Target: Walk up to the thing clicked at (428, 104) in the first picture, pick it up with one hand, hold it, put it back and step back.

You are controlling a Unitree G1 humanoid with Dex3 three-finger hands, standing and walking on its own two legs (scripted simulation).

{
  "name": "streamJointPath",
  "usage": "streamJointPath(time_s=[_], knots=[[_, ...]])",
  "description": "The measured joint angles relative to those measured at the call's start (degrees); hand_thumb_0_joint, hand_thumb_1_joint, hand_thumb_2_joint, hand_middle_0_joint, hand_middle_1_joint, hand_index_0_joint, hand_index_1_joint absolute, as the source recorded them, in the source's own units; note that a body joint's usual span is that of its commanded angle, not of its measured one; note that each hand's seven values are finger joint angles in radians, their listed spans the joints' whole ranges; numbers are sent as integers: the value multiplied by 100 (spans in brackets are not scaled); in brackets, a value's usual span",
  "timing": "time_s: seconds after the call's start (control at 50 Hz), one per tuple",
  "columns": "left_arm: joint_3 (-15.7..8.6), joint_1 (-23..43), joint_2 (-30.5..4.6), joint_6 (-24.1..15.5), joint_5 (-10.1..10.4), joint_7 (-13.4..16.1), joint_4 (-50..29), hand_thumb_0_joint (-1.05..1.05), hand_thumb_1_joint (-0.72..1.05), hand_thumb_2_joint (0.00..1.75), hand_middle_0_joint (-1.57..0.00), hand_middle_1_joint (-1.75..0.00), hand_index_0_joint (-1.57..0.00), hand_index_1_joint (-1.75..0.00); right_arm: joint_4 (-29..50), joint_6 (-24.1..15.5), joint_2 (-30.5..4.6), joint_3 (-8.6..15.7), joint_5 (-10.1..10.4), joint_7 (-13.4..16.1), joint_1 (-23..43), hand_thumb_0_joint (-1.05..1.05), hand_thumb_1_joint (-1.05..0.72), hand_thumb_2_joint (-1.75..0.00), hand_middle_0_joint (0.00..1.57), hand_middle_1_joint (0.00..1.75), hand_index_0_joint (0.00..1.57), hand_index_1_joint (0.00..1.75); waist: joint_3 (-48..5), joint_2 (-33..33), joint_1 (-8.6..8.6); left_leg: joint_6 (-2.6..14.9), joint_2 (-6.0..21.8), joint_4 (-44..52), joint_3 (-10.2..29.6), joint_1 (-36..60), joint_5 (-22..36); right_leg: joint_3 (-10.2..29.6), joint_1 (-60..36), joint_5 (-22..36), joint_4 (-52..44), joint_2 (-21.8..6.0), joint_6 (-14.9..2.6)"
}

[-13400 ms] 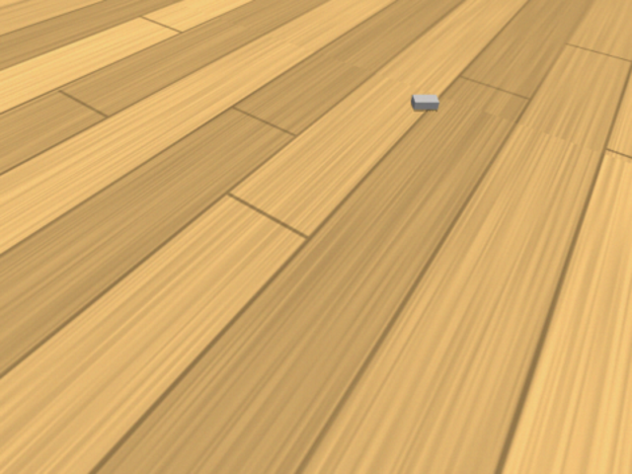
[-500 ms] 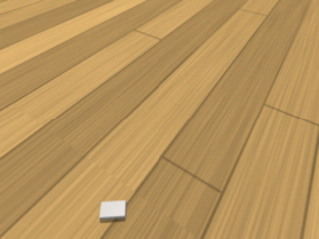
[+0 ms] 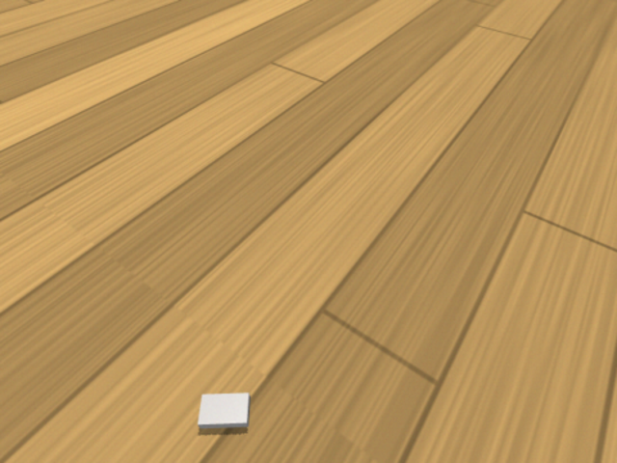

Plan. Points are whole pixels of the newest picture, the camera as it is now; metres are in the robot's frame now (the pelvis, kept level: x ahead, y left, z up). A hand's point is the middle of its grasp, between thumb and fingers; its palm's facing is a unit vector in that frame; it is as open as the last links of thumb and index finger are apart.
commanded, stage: stand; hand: left
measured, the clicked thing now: (225, 410) +0.39 +0.25 -0.76
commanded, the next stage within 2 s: walk up in 0.40 s
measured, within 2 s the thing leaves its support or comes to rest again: neither
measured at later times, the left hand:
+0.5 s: hand out of the picture +0.07 +0.26 -0.16, palm faces +0.01 -0.93 -0.36, open 7.4 cm
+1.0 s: hand out of the picture +0.01 +0.31 -0.18, palm faces -0.07 -0.93 -0.36, open 7.4 cm
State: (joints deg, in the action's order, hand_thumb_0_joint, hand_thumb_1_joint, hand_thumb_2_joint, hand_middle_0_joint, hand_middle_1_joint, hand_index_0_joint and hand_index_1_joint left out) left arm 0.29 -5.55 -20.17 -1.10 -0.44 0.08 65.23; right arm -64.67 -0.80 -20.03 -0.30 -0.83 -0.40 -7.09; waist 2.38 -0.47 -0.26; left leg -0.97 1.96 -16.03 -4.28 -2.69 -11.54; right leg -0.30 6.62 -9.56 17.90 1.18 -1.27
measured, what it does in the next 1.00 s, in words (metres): walks backwards: left foot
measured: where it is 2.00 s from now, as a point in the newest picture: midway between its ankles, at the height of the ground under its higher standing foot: outside the picture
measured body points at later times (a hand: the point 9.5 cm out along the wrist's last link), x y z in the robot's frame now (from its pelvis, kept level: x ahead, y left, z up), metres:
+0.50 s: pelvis -0.02 +0.00 +0.00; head +0.02 +0.00 +0.44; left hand +0.07 +0.31 -0.13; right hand +0.07 -0.30 -0.14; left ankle -0.03 +0.12 -0.75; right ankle +0.00 -0.10 -0.75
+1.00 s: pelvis -0.13 +0.05 -0.02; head -0.05 +0.07 +0.42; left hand +0.01 +0.35 -0.16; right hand -0.08 -0.27 -0.13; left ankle -0.11 +0.15 -0.75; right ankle -0.17 -0.10 -0.67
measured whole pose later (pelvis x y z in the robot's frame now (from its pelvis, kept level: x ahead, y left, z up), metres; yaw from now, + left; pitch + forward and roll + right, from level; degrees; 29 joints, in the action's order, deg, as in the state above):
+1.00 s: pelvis -0.13 +0.05 -0.02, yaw -1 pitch -1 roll -2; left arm -4.1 -3.6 -22.9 4.6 -1.4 0.9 49.8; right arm -52.4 1.5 -20.2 2.9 -1.4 1.4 -10.0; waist 12.1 2.4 -1.2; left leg 1.5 1.1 -34.7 0.0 -16.4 -17.1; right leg 8.4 24.4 -29.6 64.4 6.3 1.8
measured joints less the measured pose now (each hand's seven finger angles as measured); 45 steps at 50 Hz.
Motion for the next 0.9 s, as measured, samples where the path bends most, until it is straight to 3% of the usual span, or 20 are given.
streamJointPath(time_s=[0.4,0.58,0.6,0.68,0.72,0.74,0.78,0.84,0.9], knots=[[22,-69,16,1,-9,4,2,1,91,89,-20,-30,-20,-30,-4,17,1,14,16,-2,28,0,-91,-90,21,30,21,30,-7,23,19,37,-40,-19,27,-1,6,-22,-24,10,-7,-43,32],[-236,223,-141,236,65,37,-644,1,91,89,-20,-30,-20,-30,442,263,-148,207,146,8,343,0,-91,-90,21,30,21,30,612,27,38,141,8,-1296,94,-961,-305,-51,740,-129,860,-29,-13],[-247,259,-153,265,48,38,-712,1,91,89,-20,-30,-20,-30,497,291,-182,233,144,11,363,0,-91,-90,21,30,21,30,669,29,48,191,-29,-1572,165,-1102,-401,-41,829,-140,966,-40,-11],[-274,362,-216,357,-96,53,-993,1,91,89,-20,-30,-20,-30,765,374,-247,335,120,-1,318,0,-91,-90,21,30,21,30,799,191,61,339,-350,-2999,476,-1532,-1685,86,1234,-139,1337,-191,38],[-274,425,-264,395,-131,72,-1118,1,91,89,-20,-30,-20,-30,888,334,-254,359,111,-6,196,0,-91,-90,21,30,21,30,798,283,11,350,-356,-2891,527,-1431,-1561,111,1474,-158,1559,-270,112],[-270,455,-278,421,-125,75,-1184,1,91,89,-20,-30,-20,-30,931,302,-273,369,84,-5,115,0,-91,-90,21,30,21,30,780,294,-24,343,-309,-2514,526,-1283,-1210,106,1616,-195,1718,-294,160],[-285,573,-309,480,-84,73,-1307,1,91,89,-20,-30,-20,-30,940,249,-260,419,-24,23,2,0,-91,-90,21,30,21,30,861,386,-36,210,-347,-2199,509,-1165,-1107,256,1912,-620,2243,-298,122],[-350,596,-292,547,-109,126,-1386,1,91,89,-20,-30,-20,-30,935,271,-137,376,-78,17,-133,0,-91,-90,21,30,21,30,996,399,-100,254,-305,-2301,527,-1231,-1057,799,2181,-1957,3706,285,82],[-371,471,-276,565,-73,123,-1425,1,91,89,-20,-30,-20,-30,971,285,-34,326,-99,90,-269,0,-90,-90,21,30,21,30,938,365,-122,261,-208,-2019,523,-1239,-806,946,2276,-2029,4866,637,123]])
